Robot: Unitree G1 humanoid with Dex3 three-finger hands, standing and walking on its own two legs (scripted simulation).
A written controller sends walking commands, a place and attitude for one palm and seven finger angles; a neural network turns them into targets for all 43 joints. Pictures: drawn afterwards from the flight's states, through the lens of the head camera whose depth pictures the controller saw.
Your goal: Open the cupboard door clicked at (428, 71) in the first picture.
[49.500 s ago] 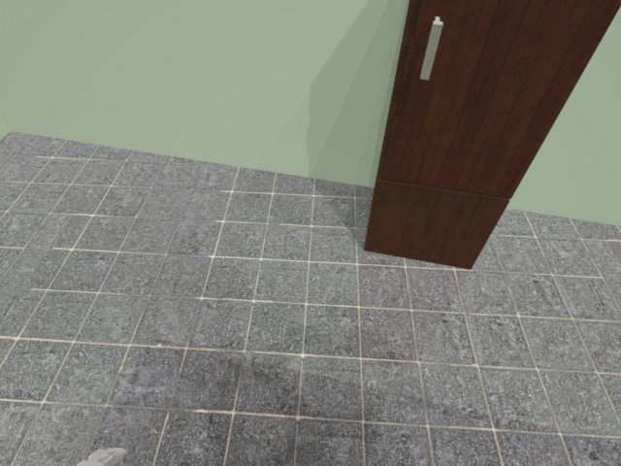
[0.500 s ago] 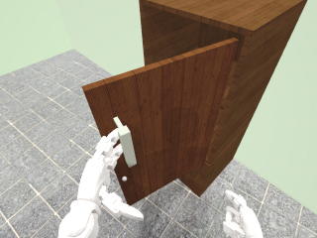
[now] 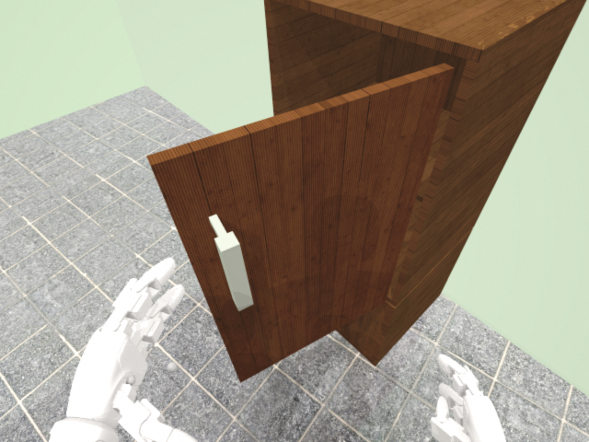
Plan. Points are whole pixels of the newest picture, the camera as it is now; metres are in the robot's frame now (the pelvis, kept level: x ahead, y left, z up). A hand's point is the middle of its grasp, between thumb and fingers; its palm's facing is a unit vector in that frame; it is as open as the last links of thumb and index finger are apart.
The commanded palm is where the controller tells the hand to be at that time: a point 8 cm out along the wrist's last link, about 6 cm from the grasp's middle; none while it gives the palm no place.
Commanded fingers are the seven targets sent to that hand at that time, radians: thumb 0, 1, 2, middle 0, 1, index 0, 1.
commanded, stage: slide the hand sideways off the handle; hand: left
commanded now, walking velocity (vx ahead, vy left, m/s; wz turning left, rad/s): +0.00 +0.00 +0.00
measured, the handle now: (229, 263) +0.30 +0.12 +0.12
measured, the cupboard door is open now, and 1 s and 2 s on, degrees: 76 76 76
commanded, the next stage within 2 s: draw the hand back to the body in 0.12 s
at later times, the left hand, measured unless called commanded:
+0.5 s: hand (131, 371) +0.16 +0.18 +0.13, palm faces -0.01 -1.00 -0.08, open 16.3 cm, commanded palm +0.12 +0.24 +0.14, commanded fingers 0.00 -0.50 0.30 -0.15 -0.30 -0.15 -0.30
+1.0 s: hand (76, 341) +0.18 +0.24 +0.15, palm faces +0.31 -0.88 -0.35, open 14.1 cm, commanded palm +0.13 +0.28 +0.17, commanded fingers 0.00 0.20 0.60 -0.17 -0.30 -0.17 -0.30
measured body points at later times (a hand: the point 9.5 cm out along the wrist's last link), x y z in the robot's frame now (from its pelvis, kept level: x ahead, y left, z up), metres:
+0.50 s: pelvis -0.01 +0.02 +0.00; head -0.03 +0.00 +0.45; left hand +0.16 +0.24 +0.13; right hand +0.18 -0.19 -0.05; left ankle -0.03 +0.13 -0.71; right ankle +0.02 -0.10 -0.71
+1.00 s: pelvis +0.00 +0.02 +0.02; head -0.01 +0.01 +0.47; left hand +0.15 +0.28 +0.17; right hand +0.19 -0.19 -0.05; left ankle -0.03 +0.13 -0.71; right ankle +0.02 -0.10 -0.71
